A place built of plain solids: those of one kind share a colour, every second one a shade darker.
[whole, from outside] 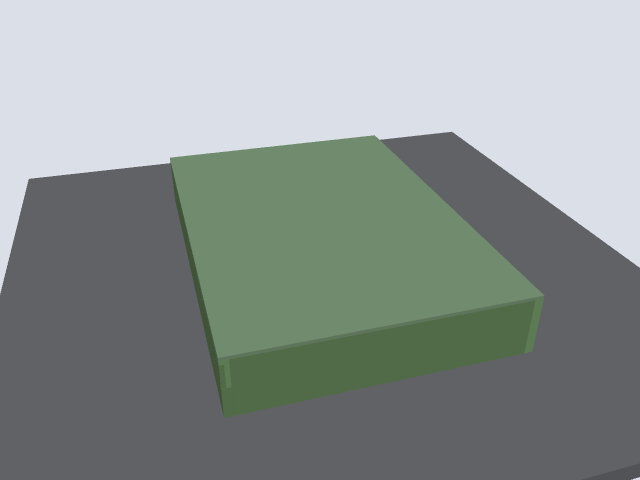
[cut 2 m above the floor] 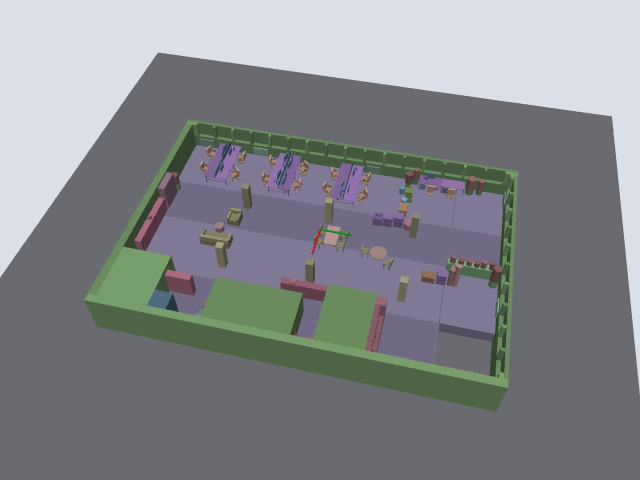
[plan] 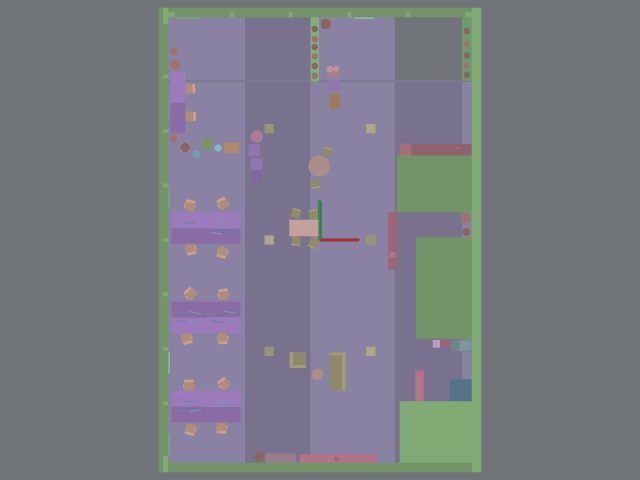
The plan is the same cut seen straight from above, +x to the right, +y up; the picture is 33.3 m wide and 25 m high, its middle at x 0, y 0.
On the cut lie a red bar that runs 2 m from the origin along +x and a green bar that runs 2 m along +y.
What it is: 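An open-plan office floor, part of it under refit; desks in benches, packed with the room that their use needs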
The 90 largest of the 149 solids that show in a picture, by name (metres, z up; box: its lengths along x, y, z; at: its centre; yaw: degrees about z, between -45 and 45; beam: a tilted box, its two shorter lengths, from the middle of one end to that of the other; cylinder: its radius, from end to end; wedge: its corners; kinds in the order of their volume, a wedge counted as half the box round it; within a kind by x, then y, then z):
{
 "floor_1": {"box": [4.0, 19.85, 0.93], "at": [-5.9, -1.68, 0.41]},
 "floor_2": {"box": [4.0, 0.05, 0.93], "at": [-5.9, 8.28, 0.41]},
 "floor_3": {"box": [4.0, 3.3, 0.93], "at": [-5.9, 9.95, 0.41]},
 "floor_4": {"box": [3.4, 19.85, 0.93], "at": [-2.2, -1.68, 0.41]},
 "floor_5": {"box": [3.4, 0.05, 0.93], "at": [-2.2, 8.28, 0.41]},
 "floor_6": {"box": [3.4, 3.3, 0.93], "at": [-2.2, 9.95, 0.41]},
 "floor_7": {"box": [4.4, 19.85, 0.93], "at": [1.7, -1.68, 0.41]},
 "floor_8": {"box": [4.4, 0.05, 0.93], "at": [1.7, 8.28, 0.41]},
 "floor_9": {"box": [4.4, 3.3, 0.93], "at": [1.7, 9.95, 0.41]},
 "floor_10": {"box": [3.5, 19.85, 0.93], "at": [5.65, -1.68, 0.41]},
 "floor_11": {"box": [3.5, 0.05, 0.93], "at": [5.65, 8.27, 0.41]},
 "floor_12": {"box": [0.5, 19.85, 0.93], "at": [7.65, -1.68, 0.41]},
 "wall_1": {"box": [0.24, 24.2, 1.42], "at": [-8.28, 0.0, 2.55]},
 "wall_2": {"box": [0.5, 24.2, 1.88], "at": [-8.15, 0.0, 0.89]},
 "wall_3": {"box": [0.5, 24.2, 0.24], "at": [-8.15, 0.0, 3.38]},
 "wall_4": {"box": [0.26, 0.85, 1.42], "at": [-8.03, -11.67, 2.55]},
 "wall_5": {"box": [0.26, 0.21, 1.42], "at": [-8.03, -9.93, 2.55]},
 "wall_6": {"box": [0.26, 0.21, 1.42], "at": [-8.03, -8.51, 2.55]},
 "wall_7": {"box": [0.26, 0.21, 1.42], "at": [-8.03, -7.09, 2.55]},
 "wall_8": {"box": [0.26, 0.21, 1.42], "at": [-8.03, -5.67, 2.55]},
 "wall_9": {"box": [0.26, 0.21, 1.42], "at": [-8.03, -4.26, 2.55]},
 "wall_10": {"box": [0.26, 0.21, 1.42], "at": [-8.03, -2.84, 2.55]},
 "wall_11": {"box": [0.26, 0.21, 1.42], "at": [-8.03, 0.0, 2.55]},
 "wall_12": {"box": [0.26, 0.21, 1.42], "at": [-8.03, 1.42, 2.55]},
 "wall_13": {"box": [0.26, 0.21, 1.42], "at": [-8.03, 2.84, 2.55]},
 "wall_14": {"box": [0.26, 0.21, 1.42], "at": [-8.03, 4.26, 2.55]},
 "wall_15": {"box": [0.26, 0.21, 1.42], "at": [-8.03, 5.67, 2.55]},
 "wall_16": {"box": [0.26, 0.21, 1.42], "at": [-8.03, 7.09, 2.55]},
 "wall_17": {"box": [0.26, 0.21, 1.42], "at": [-8.03, 8.51, 2.55]},
 "wall_18": {"box": [0.26, 0.21, 1.42], "at": [-8.03, 9.93, 2.55]},
 "wall_19": {"box": [0.26, 0.85, 1.42], "at": [-8.03, 11.67, 2.55]},
 "wall_20": {"box": [0.35, 0.26, 1.42], "at": [-7.72, 11.73, 2.55]},
 "wall_21": {"box": [0.21, 0.26, 1.42], "at": [-6.12, 11.73, 2.55]},
 "wall_22": {"box": [0.21, 0.26, 1.42], "at": [-4.59, 11.73, 2.55]},
 "wall_23": {"box": [0.21, 0.26, 1.42], "at": [-3.06, 11.73, 2.55]},
 "wall_24": {"box": [0.21, 0.26, 1.42], "at": [-1.53, 11.73, 2.55]},
 "wall_25": {"box": [15.8, 0.5, 3.55], "at": [0.0, -11.85, 1.73]},
 "wall_26": {"box": [0.21, 0.26, 1.42], "at": [0.0, 11.73, 2.55]},
 "wall_27": {"box": [15.8, 0.5, 1.88], "at": [0.0, 11.85, 0.89]},
 "wall_28": {"box": [15.8, 0.24, 1.42], "at": [0.0, 11.98, 2.55]},
 "wall_29": {"box": [0.21, 0.26, 1.42], "at": [1.53, 11.73, 2.55]},
 "wall_30": {"box": [0.21, 0.26, 1.42], "at": [3.06, 11.73, 2.55]},
 "wall_31": {"box": [0.21, 0.26, 1.42], "at": [4.59, 11.73, 2.55]},
 "wall_32": {"box": [3.9, 2.95, 2.62], "at": [5.95, 2.92, 2.19]},
 "wall_33": {"box": [3.75, 3.2, 2.62], "at": [6.03, -10.0, 2.19]},
 "wall_34": {"box": [0.21, 0.26, 1.42], "at": [6.12, 11.73, 2.55]},
 "wall_35": {"box": [2.9, 5.3, 2.62], "at": [6.45, -2.5, 2.19]},
 "wall_36": {"box": [0.5, 24.2, 3.55], "at": [8.15, 0.0, 1.73]},
 "roof_1": {"box": [16.8, 24.2, 0.2], "at": [0.0, 0.0, 3.6]},
 "store_1": {"box": [4.0, 0.44, 1.17], "at": [0.95, -11.38, 1.46]},
 "store_2": {"box": [0.44, 3.0, 1.17], "at": [3.77, -0.05, 1.46]},
 "store_3": {"box": [0.44, 1.6, 1.64], "at": [5.18, -7.6, 1.7]},
 "store_4": {"box": [0.42, 0.4, 1.18], "at": [6.51, -5.37, 1.47]},
 "column_1": {"box": [0.48, 0.48, 2.62], "at": [-2.65, -5.8, 2.19]},
 "column_2": {"box": [0.48, 0.48, 2.62], "at": [-2.65, 0.0, 2.19]},
 "column_3": {"box": [0.48, 0.48, 2.62], "at": [-2.65, 5.8, 2.19]},
 "column_4": {"box": [0.48, 0.48, 2.62], "at": [2.65, -5.8, 2.19]},
 "column_5": {"box": [0.48, 0.48, 2.62], "at": [2.65, 0.0, 2.19]},
 "column_6": {"box": [0.48, 0.48, 2.62], "at": [2.65, 5.8, 2.19]},
 "counter_1": {"box": [0.6, 0.62, 1.93], "at": [4.45, 4.71, 1.84]},
 "counter_2": {"box": [3.15, 0.34, 0.7], "at": [6.33, 4.57, 2.65]},
 "counter_3": {"box": [3.15, 0.6, 0.9], "at": [6.33, 4.7, 1.33]},
 "joinery_1": {"box": [0.45, 3.35, 0.91], "at": [-0.28, 9.93, 1.34]},
 "joinery_2": {"box": [0.5, 3.3, 0.98], "at": [7.65, 9.95, 1.37]},
 "booth_1": {"box": [1.15, 1.15, 2.23], "at": [7.33, -7.83, 1.99]},
 "lockers_1": {"box": [1.6, 0.48, 1.86], "at": [-2.05, -11.36, 1.81]},
 "plant_1": {"cylinder": 0.2, "from": [-7.62, 5.28, 1.38], "to": [-7.62, 5.28, 2.27]},
 "plant_2": {"cylinder": 0.21, "from": [-7.62, 9.82, 1.35], "to": [-7.62, 9.82, 2.14]},
 "plant_3": {"cylinder": 0.28, "from": [-7.55, 9.15, 1.44], "to": [-7.55, 9.15, 2.27]},
 "plant_4": {"cylinder": 0.25, "from": [-7.03, 4.83, 1.39], "to": [-7.03, 4.83, 2.31]},
 "plant_5": {"cylinder": 0.26, "from": [-3.17, -11.28, 1.5], "to": [-3.17, -11.28, 2.24]},
 "plant_6": {"cylinder": 0.27, "from": [0.3, 11.25, 1.5], "to": [0.3, 11.25, 2.59]},
 "plant_7": {"cylinder": 0.27, "from": [7.6, 1.15, 1.45], "to": [7.6, 1.15, 2.16]},
 "plant_8": {"cylinder": 0.21, "from": [7.62, 0.42, 1.49], "to": [7.62, 0.42, 2.29]},
 "sofa_1": {"box": [0.86, 0.84, 0.45], "at": [-1.16, -6.25, 1.11]},
 "sofa_2": {"box": [0.86, 1.98, 0.45], "at": [0.91, -6.85, 1.1]},
 "sofa_3": {"box": [0.2, 1.98, 0.35], "at": [1.24, -6.85, 1.5]},
 "crate_1": {"box": [0.8, 0.56, 0.54], "at": [-4.6, 4.81, 1.15]},
 "crate_2": {"box": [0.56, 0.8, 0.51], "at": [0.77, 7.23, 1.14]},
 "roll_1": {"cylinder": 0.16, "from": [0.85, 8.59, 0.88], "to": [0.85, 8.59, 2.4]},
 "roll_2": {"cylinder": 0.16, "from": [0.85, 8.92, 0.88], "to": [0.85, 8.92, 2.85]},
 "tub_1": {"cylinder": 0.28, "from": [-7.55, 9.15, 0.88], "to": [-7.55, 9.15, 1.44]},
 "tub_2": {"cylinder": 0.27, "from": [0.3, 11.25, 0.88], "to": [0.3, 11.25, 1.5]},
 "copier_1": {"box": [0.44, 0.54, 0.96], "at": [7.02, -5.52, 1.36]},
 "drum_1": {"cylinder": 0.32, "from": [-3.29, 5.39, 0.88], "to": [-3.29, 5.39, 1.36]},
 "table_1": {"cylinder": 0.3, "from": [-0.14, -6.99, 0.88], "to": [-0.14, -6.99, 1.33]},
 "bin_1": {"box": [0.38, 0.4, 0.79], "at": [6.06, -5.41, 1.28]},
 "desk_1": {"box": [3.1, 0.2, 0.13], "at": [-5.95, 0.63, 1.51]},
 "vac_1": {"cylinder": 0.19, "from": [-5.31, 4.78, 0.88], "to": [-5.31, 4.78, 1.47]},
 "radiator_1": {"box": [1.22, 0.09, 0.6], "at": [-6.88, 11.55, 1.32]}
}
